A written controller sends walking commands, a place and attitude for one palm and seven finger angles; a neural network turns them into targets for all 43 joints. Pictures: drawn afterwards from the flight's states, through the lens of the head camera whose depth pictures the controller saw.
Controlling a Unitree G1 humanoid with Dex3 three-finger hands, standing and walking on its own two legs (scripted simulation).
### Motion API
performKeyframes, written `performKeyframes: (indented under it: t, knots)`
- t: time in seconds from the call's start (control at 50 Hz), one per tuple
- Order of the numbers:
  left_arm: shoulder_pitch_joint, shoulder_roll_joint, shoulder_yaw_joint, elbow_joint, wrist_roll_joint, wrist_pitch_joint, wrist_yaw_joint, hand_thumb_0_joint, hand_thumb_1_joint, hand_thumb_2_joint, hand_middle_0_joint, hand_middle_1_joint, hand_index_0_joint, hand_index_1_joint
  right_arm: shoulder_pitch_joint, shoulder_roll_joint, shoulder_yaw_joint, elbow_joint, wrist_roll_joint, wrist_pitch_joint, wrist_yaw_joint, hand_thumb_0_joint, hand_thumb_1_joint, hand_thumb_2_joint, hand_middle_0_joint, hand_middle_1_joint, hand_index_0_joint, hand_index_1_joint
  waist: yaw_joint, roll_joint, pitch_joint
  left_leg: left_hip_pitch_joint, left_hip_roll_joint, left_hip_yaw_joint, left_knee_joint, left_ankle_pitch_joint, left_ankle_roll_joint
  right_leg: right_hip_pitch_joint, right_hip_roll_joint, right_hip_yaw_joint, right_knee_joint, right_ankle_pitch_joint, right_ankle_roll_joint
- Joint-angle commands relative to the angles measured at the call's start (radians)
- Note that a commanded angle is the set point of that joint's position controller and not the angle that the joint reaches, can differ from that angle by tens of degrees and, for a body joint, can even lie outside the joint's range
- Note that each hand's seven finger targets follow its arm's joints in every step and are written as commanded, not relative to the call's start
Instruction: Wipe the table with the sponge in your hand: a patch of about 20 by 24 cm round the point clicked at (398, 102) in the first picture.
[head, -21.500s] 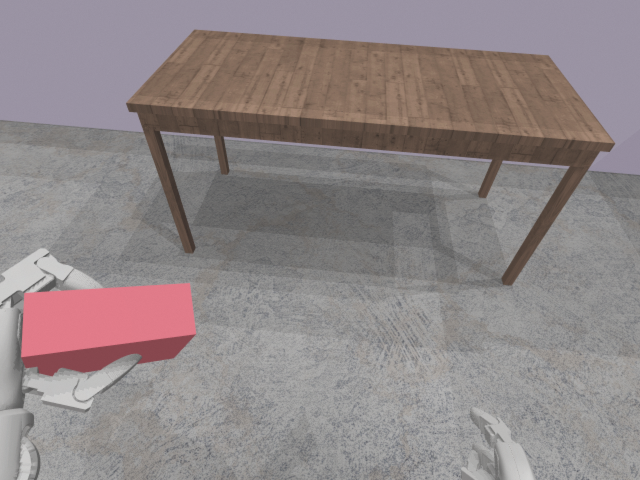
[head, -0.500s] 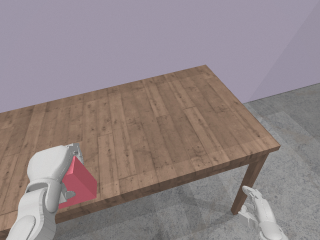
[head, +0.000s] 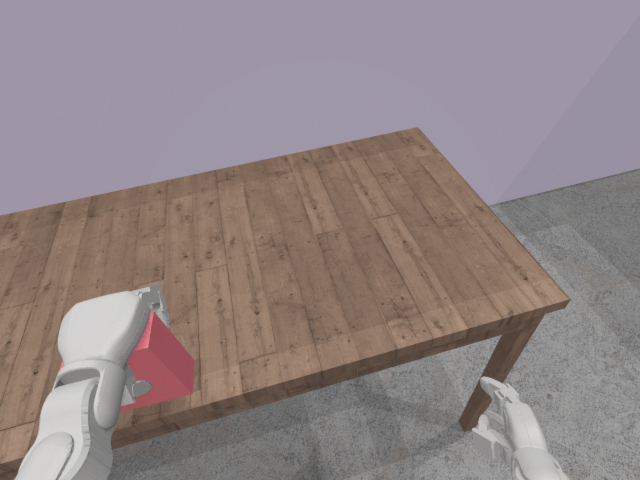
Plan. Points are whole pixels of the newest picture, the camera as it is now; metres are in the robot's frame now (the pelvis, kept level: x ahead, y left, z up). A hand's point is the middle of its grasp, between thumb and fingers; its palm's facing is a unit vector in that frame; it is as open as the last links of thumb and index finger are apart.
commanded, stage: move the sponge above the wiping area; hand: left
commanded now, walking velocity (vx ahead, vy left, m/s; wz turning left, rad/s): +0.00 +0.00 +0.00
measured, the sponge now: (143, 372) +0.21 +0.29 +0.01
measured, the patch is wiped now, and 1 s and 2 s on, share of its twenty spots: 0.00 0.00 0.00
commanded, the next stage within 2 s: lower the sponge onto the table in 1.82 s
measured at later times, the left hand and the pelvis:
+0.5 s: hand (128, 344) +0.23 +0.29 +0.06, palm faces +0.00 -0.08 -1.00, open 9.4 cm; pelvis +0.00 +0.01 +0.00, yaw +0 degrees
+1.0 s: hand (129, 348) +0.23 +0.31 +0.04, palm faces -0.07 -0.09 -0.99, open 9.4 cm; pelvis +0.00 +0.00 +0.00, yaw +0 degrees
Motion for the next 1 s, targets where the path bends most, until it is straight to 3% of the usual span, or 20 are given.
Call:
performKeyframes:
  t: [0.0, 0.08, 0.1, 0.16, 0.26, 0.28, 0.3, 0.38, 0.4, 0.5, 0.58, 0.62, 0.68, 0.7, 0.78, 0.8, 0.84, 0.88, 0.94, 0.98]
  knots:
    - [-0.205, 0.202, 0.164, -0.191, 0.022, 0.043, 0.075, 0.000, 0.100, 1.300, -1.200, -1.600, -1.200, -1.600, -0.202, -0.094, -0.031, -0.174, 0.008, -0.040, -0.004, 0.000, -0.900, -0.900, 0.200, 0.300, 0.200, 0.300, 0.004, -0.010, -0.207, 0.086, -0.015, -0.076, -0.024, 0.259, 0.023, 0.027, 0.008, 0.089, -0.052, 0.209, -0.052]
    - [-0.209, 0.189, 0.134, -0.167, 0.009, 0.089, 0.051, 0.000, 0.100, 1.300, -1.200, -1.600, -1.200, -1.600, -0.227, -0.101, -0.024, -0.170, 0.015, -0.031, 0.001, 0.000, -0.900, -0.900, 0.200, 0.300, 0.200, 0.300, -0.006, -0.025, -0.177, 0.080, -0.016, -0.091, -0.034, 0.249, 0.017, 0.010, 0.015, 0.109, -0.060, 0.200, -0.055]
    - [-0.183, 0.144, 0.088, -0.161, 0.000, 0.100, 0.038, 0.000, 0.100, 1.300, -1.200, -1.600, -1.200, -1.600, -0.216, -0.099, -0.023, -0.181, 0.015, -0.031, 0.002, 0.000, -0.900, -0.900, 0.200, 0.300, 0.200, 0.300, -0.010, -0.026, -0.181, 0.073, -0.015, -0.082, -0.032, 0.248, 0.022, 0.020, 0.008, 0.073, -0.054, 0.208, -0.048]
    - [-0.222, 0.198, 0.108, -0.132, 0.014, 0.105, 0.016, 0.000, 0.100, 1.300, -1.200, -1.600, -1.200, -1.600, -0.206, -0.106, -0.020, -0.170, 0.013, -0.017, -0.001, 0.000, -0.900, -0.900, 0.200, 0.300, 0.200, 0.300, -0.015, -0.079, -0.184, 0.060, -0.020, -0.092, -0.037, 0.233, 0.023, 0.020, 0.007, 0.077, -0.058, 0.196, -0.043]
    - [-0.274, 0.205, 0.116, -0.167, 0.040, 0.036, 0.028, 0.000, 0.100, 1.300, -1.200, -1.600, -1.200, -1.600, -0.189, -0.097, -0.024, -0.173, 0.004, -0.028, -0.005, 0.000, -0.900, -0.900, 0.200, 0.300, 0.200, 0.300, -0.011, -0.045, -0.222, 0.092, -0.016, -0.098, -0.025, 0.252, 0.027, 0.013, 0.013, 0.077, -0.051, 0.200, -0.048]
    - [-0.284, 0.263, 0.174, -0.198, 0.045, 0.025, 0.041, 0.000, 0.100, 1.300, -1.200, -1.600, -1.200, -1.600, -0.200, -0.100, -0.024, -0.171, 0.001, -0.030, -0.007, 0.000, -0.900, -0.900, 0.200, 0.300, 0.200, 0.300, 0.000, -0.022, -0.230, 0.102, -0.014, -0.110, -0.024, 0.248, 0.025, 0.017, 0.024, 0.113, -0.052, 0.191, -0.059]
    - [-0.291, 0.189, 0.108, -0.204, 0.050, 0.014, 0.045, 0.000, 0.100, 1.300, -1.200, -1.600, -1.200, -1.600, -0.192, -0.087, -0.022, -0.179, 0.002, -0.034, -0.008, 0.000, -0.900, -0.900, 0.200, 0.300, 0.200, 0.300, -0.008, -0.007, -0.246, 0.108, -0.011, -0.102, -0.016, 0.264, 0.027, 0.012, 0.018, 0.074, -0.042, 0.199, -0.052]
    - [-0.254, 0.230, 0.170, -0.156, 0.054, 0.016, 0.079, 0.000, 0.100, 1.300, -1.200, -1.600, -1.200, -1.600, -0.193, -0.100, -0.030, -0.158, 0.001, -0.030, 0.000, 0.000, -0.900, -0.900, 0.200, 0.300, 0.200, 0.300, 0.005, 0.003, -0.214, 0.096, -0.009, -0.116, -0.021, 0.268, 0.014, -0.003, 0.024, 0.112, -0.052, 0.198, -0.063]
    - [-0.259, 0.163, 0.110, -0.148, 0.045, 0.025, 0.082, 0.000, 0.100, 1.300, -1.200, -1.600, -1.200, -1.600, -0.181, -0.093, -0.031, -0.165, 0.007, -0.030, 0.002, 0.000, -0.900, -0.900, 0.200, 0.300, 0.200, 0.300, -0.008, -0.002, -0.208, 0.085, -0.004, -0.105, -0.023, 0.258, 0.015, -0.007, 0.020, 0.075, -0.046, 0.189, -0.056]
    - [-0.305, 0.144, 0.076, -0.067, 0.030, 0.074, 0.076, 0.000, 0.100, 1.300, -1.200, -1.600, -1.200, -1.600, -0.200, -0.101, -0.029, -0.161, 0.020, -0.023, -0.005, 0.000, -0.900, -0.900, 0.200, 0.300, 0.200, 0.300, -0.019, -0.033, -0.181, 0.056, -0.011, -0.090, -0.038, 0.172, 0.018, -0.020, 0.017, 0.071, -0.059, 0.120, -0.051]
    - [-0.356, 0.226, 0.129, -0.041, 0.043, 0.072, 0.064, 0.000, 0.100, 1.300, -1.200, -1.600, -1.200, -1.600, -0.206, -0.110, -0.024, -0.150, 0.015, -0.020, -0.014, 0.000, -0.900, -0.900, 0.200, 0.300, 0.200, 0.300, -0.015, -0.054, -0.206, 0.060, -0.025, -0.096, -0.034, 0.173, 0.021, -0.002, 0.020, 0.107, -0.065, 0.134, -0.054]
    - [-0.364, 0.184, 0.089, -0.035, 0.047, 0.051, 0.061, 0.000, 0.100, 1.300, -1.200, -1.600, -1.200, -1.600, -0.191, -0.098, -0.025, -0.156, 0.018, -0.028, -0.015, 0.000, -0.900, -0.900, 0.200, 0.300, 0.200, 0.300, -0.021, -0.049, -0.216, 0.063, -0.027, -0.088, -0.024, 0.179, 0.027, -0.007, 0.015, 0.078, -0.060, 0.138, -0.048]
    - [-0.399, 0.237, 0.139, -0.023, 0.053, 0.021, 0.070, 0.000, 0.100, 1.300, -1.200, -1.600, -1.200, -1.600, -0.184, -0.106, -0.029, -0.147, 0.013, -0.031, -0.019, 0.000, -0.900, -0.900, 0.200, 0.300, 0.200, 0.300, -0.018, -0.039, -0.217, 0.069, -0.027, -0.099, -0.021, 0.179, 0.025, -0.016, 0.024, 0.104, -0.062, 0.139, -0.056]
    - [-0.392, 0.181, 0.096, -0.030, 0.048, 0.010, 0.073, 0.000, 0.100, 1.300, -1.200, -1.600, -1.200, -1.600, -0.171, -0.099, -0.033, -0.154, 0.015, -0.037, -0.019, 0.000, -0.900, -0.900, 0.200, 0.300, 0.200, 0.300, -0.025, -0.022, -0.236, 0.071, -0.024, -0.082, -0.014, 0.189, 0.029, -0.007, 0.018, 0.074, -0.050, 0.158, -0.050]
    - [-0.312, 0.263, 0.198, 0.004, 0.054, 0.003, 0.095, 0.000, 0.100, 1.300, -1.200, -1.600, -1.200, -1.600, -0.170, -0.111, -0.041, -0.143, 0.009, -0.033, -0.013, 0.000, -0.900, -0.900, 0.200, 0.300, 0.200, 0.300, 0.004, -0.042, -0.246, 0.059, -0.032, -0.090, -0.004, 0.233, 0.024, 0.019, 0.017, 0.119, -0.044, 0.228, -0.059]
    - [-0.295, 0.207, 0.156, -0.001, 0.043, 0.006, 0.096, 0.000, 0.100, 1.300, -1.200, -1.600, -1.200, -1.600, -0.161, -0.105, -0.044, -0.152, 0.014, -0.032, -0.011, 0.000, -0.900, -0.900, 0.200, 0.300, 0.200, 0.300, -0.007, -0.047, -0.253, 0.050, -0.027, -0.073, 0.001, 0.240, 0.027, 0.029, 0.010, 0.088, -0.033, 0.251, -0.050]
    - [-0.274, 0.195, 0.145, 0.019, 0.041, 0.016, 0.094, 0.000, 0.100, 1.300, -1.200, -1.600, -1.200, -1.600, -0.166, -0.109, -0.043, -0.152, 0.017, -0.029, -0.004, 0.000, -0.900, -0.900, 0.200, 0.300, 0.200, 0.300, -0.009, -0.062, -0.236, 0.038, -0.028, -0.077, 0.005, 0.250, 0.023, 0.019, 0.006, 0.094, -0.032, 0.273, -0.049]
    - [-0.287, 0.238, 0.181, 0.034, 0.035, 0.030, 0.096, 0.000, 0.100, 1.300, -1.200, -1.600, -1.200, -1.600, -0.178, -0.118, -0.042, -0.147, 0.020, -0.025, -0.005, 0.000, -0.900, -0.900, 0.200, 0.300, 0.200, 0.300, -0.008, -0.049, -0.193, 0.028, -0.031, -0.083, -0.002, 0.217, 0.022, -0.002, 0.012, 0.118, -0.043, 0.234, -0.054]
    - [-0.301, 0.200, 0.131, 0.059, 0.022, 0.033, 0.080, 0.000, 0.100, 1.300, -1.200, -1.600, -1.200, -1.600, -0.169, -0.116, -0.042, -0.153, 0.026, -0.026, -0.010, 0.000, -0.900, -0.900, 0.200, 0.300, 0.200, 0.300, -0.024, -0.074, -0.188, 0.016, -0.033, -0.074, 0.003, 0.184, 0.029, -0.010, 0.005, 0.096, -0.046, 0.211, -0.042]
    - [-0.357, 0.250, 0.164, 0.064, 0.026, 0.020, 0.079, 0.000, 0.100, 1.300, -1.200, -1.600, -1.200, -1.600, -0.171, -0.120, -0.041, -0.145, 0.025, -0.028, -0.020, 0.000, -0.900, -0.900, 0.200, 0.300, 0.200, 0.300, -0.031, -0.074, -0.170, 0.021, -0.036, -0.080, 0.005, 0.160, 0.031, -0.034, 0.013, 0.118, -0.058, 0.174, -0.045]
